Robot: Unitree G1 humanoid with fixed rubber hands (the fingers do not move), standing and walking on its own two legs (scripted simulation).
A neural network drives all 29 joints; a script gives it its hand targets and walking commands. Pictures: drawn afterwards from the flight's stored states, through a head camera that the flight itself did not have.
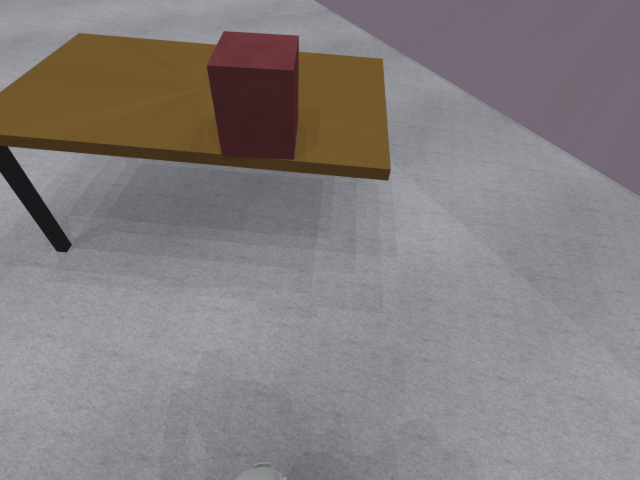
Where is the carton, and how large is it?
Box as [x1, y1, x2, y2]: [207, 31, 298, 159]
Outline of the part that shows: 224,31 207,64 222,155 293,159 297,126 298,36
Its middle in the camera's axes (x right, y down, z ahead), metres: -0.17 -0.39 +1.04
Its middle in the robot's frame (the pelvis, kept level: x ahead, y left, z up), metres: +1.05 +0.16 -0.05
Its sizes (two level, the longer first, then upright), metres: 0.210 0.200 0.250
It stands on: a table, 0.56 m high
